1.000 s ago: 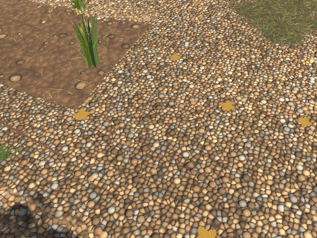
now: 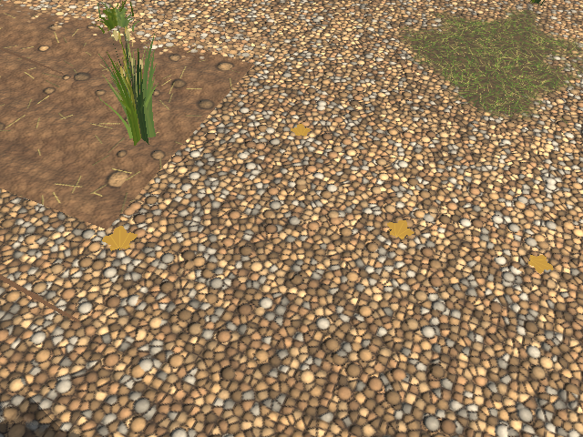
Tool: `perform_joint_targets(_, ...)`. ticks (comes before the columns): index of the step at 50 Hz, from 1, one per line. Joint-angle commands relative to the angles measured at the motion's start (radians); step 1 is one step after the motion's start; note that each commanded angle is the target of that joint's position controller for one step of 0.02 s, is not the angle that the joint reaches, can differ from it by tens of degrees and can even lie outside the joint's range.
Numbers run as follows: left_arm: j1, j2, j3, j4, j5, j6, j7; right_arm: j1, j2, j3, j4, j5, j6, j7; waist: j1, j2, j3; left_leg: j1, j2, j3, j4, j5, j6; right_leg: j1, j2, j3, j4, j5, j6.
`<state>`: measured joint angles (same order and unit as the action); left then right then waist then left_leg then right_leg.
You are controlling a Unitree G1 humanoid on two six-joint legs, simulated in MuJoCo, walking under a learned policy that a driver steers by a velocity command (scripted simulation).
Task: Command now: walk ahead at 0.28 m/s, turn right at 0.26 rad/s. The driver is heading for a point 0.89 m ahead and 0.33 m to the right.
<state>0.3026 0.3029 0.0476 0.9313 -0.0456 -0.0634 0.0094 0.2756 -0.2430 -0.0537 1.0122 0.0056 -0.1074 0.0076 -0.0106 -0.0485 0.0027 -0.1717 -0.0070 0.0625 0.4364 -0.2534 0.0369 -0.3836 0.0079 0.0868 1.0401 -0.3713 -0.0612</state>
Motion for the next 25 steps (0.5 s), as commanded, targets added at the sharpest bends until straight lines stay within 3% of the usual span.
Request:
perform_joint_targets(1, -0.026, 0.073, 0.026, -0.059, 0.014, -0.013, -0.004, -0.014, -0.104, -0.003, -0.043, -0.019, -0.009, -0.003, 0.007, 0.182, 0.08, 0.157, 0.251, -0.195, -0.234, 0.419, 0.063, -0.288, -0.068, 0.059, 0.041, 0.129, 0.002)
perform_joint_targets(2, -0.013, 0.056, 0.025, -0.056, 0.021, -0.004, -0.011, -0.012, -0.103, -0.003, -0.046, -0.027, -0.005, -0.009, 0.013, 0.175, 0.056, 0.143, 0.233, -0.124, -0.22, 0.591, 0.064, -0.253, -0.056, 0.027, 0.04, 0.16, 0.023)
perform_joint_targets(4, -0.063, 0.032, 0.021, -0.095, 0.025, 0.012, -0.016, -0.025, -0.127, -0.005, -0.055, -0.033, 0.007, -0.03, 0.019, 0.142, 0.055, 0.1, 0.216, -0.033, -0.226, 0.691, 0.08, -0.239, -0.052, -0.03, -0.041, 0.222, 0.06)
perform_joint_targets(8, -0.204, -0.018, 0.001, -0.184, 0.036, 0.031, -0.03, -0.013, -0.168, -0.008, -0.059, -0.015, 0.037, -0.065, -0.018, 0.137, 0.048, 0.073, 0.204, 0.063, -0.202, 0.707, 0.089, -0.156, -0.054, -0.121, -0.306, 0.331, 0.08)
perform_joint_targets(12, -0.201, 0.025, 0.016, -0.227, 0.038, 0.043, -0.056, -0.033, -0.192, -0.024, -0.073, 0.007, 0.065, -0.072, 0.007, 0.134, 0.019, 0.161, 0.266, 0.068, -0.092, 0.785, 0.099, -0.133, -0.043, -0.137, -0.383, 0.267, 0.031)
perform_joint_targets(14, -0.134, 0.062, 0.035, -0.226, 0.038, 0.041, -0.066, -0.067, -0.203, -0.034, -0.099, 0.013, 0.081, -0.077, 0.046, 0.131, -0.022, 0.173, 0.264, 0.077, 0.055, 0.908, 0.084, -0.051, 0.001, -0.171, -0.42, 0.207, -0.013)
perform_joint_targets(15, -0.054, 0.09, 0.053, -0.21, 0.035, 0.036, -0.065, -0.08, -0.199, -0.035, -0.114, 0.013, 0.09, -0.078, 0.085, 0.102, -0.067, 0.155, 0.23, 0.098, 0.201, 0.895, 0.059, 0.056, 0.036, -0.183, -0.499, 0.266, -0.043)
perform_joint_targets(16, 0.035, 0.144, 0.076, -0.198, 0.041, 0.033, -0.048, -0.052, -0.191, -0.032, -0.125, 0.005, 0.089, -0.072, 0.126, 0.02, -0.128, 0.037, 0.16, 0.107, 0.422, 0.695, 0.003, 0.25, 0.009, -0.088, -0.594, 0.494, -0.09)
perform_joint_targets(17, 0.036, 0.24, 0.092, -0.212, 0.042, 0.04, -0.022, 0.006, -0.083, 0.0, -0.159, -0.055, 0.079, -0.053, 0.046, -0.228, -0.214, -0.264, -0.002, 0.106, 0.758, -0.238, -0.066, 0.508, -0.248, 0.259, -0.521, 1.007, -0.225)
perform_joint_targets(18, 0.027, 0.229, 0.082, -0.246, 0.067, 0.035, -0.023, 0.04, -0.106, 0.003, -0.172, -0.031, 0.064, -0.032, 0.045, -0.216, -0.403, -0.403, -0.111, -0.121, 1.002, -0.475, -0.082, 0.61, -0.397, 0.628, -0.641, 0.783, -0.415)
perform_joint_targets(19, -0.047, 0.174, 0.072, -0.272, 0.055, 0.032, -0.026, -0.03, -0.171, -0.015, -0.18, 0.001, 0.058, -0.021, 0.065, -0.075, -0.315, -0.468, -0.044, -0.187, 1.013, -0.387, -0.064, 0.526, -0.355, 0.535, -0.692, 0.618, -0.367)
perform_joint_targets(20, -0.115, 0.134, 0.062, -0.281, 0.037, 0.029, -0.019, -0.09, -0.172, -0.017, -0.202, 0.012, 0.06, -0.025, 0.045, 0.004, -0.185, -0.491, -0.008, -0.173, 0.95, -0.297, -0.058, 0.403, -0.297, 0.417, -0.716, 0.491, -0.299)
perform_joint_targets(21, -0.154, 0.114, 0.056, -0.287, 0.029, 0.032, -0.015, -0.11, -0.164, -0.019, -0.197, 0.0, 0.069, -0.039, 0.024, 0.088, -0.119, -0.474, 0.027, -0.166, 0.864, -0.238, -0.064, 0.289, -0.252, 0.347, -0.735, 0.411, -0.246)
perform_joint_targets(22, -0.172, 0.108, 0.054, -0.29, 0.031, 0.036, -0.01, -0.116, -0.175, -0.026, -0.206, -0.011, 0.08, -0.05, 0.005, 0.075, -0.089, -0.422, 0.045, -0.169, 0.781, -0.203, -0.067, 0.2, -0.218, 0.309, -0.745, 0.37, -0.223)
perform_joint_targets(23, -0.174, 0.112, 0.054, -0.294, 0.044, 0.041, -0.007, -0.105, -0.168, -0.026, -0.208, -0.015, 0.09, -0.051, -0.008, 0.037, -0.082, -0.363, 0.036, -0.159, 0.725, -0.179, -0.072, 0.138, -0.184, 0.281, -0.758, 0.36, -0.21)
perform_joint_targets(25, -0.163, 0.131, 0.064, -0.299, 0.052, 0.046, 0.0, -0.083, -0.134, -0.017, -0.209, -0.015, 0.095, -0.055, -0.013, -0.019, -0.09, -0.318, 0.015, -0.14, 0.594, -0.167, -0.091, 0.105, -0.152, 0.245, -0.758, 0.412, -0.207)
